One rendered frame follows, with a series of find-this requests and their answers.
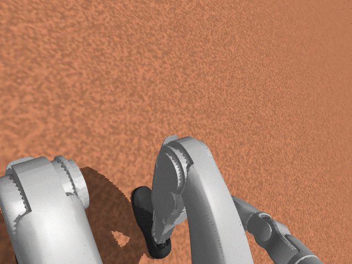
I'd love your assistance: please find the right robot arm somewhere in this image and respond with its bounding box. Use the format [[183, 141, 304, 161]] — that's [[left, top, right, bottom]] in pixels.
[[247, 212, 324, 264]]

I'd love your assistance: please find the right robot foot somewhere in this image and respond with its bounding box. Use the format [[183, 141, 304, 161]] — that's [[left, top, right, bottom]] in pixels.
[[131, 186, 171, 259]]

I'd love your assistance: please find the right robot hand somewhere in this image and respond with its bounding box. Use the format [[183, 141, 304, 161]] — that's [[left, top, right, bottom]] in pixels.
[[231, 195, 260, 231]]

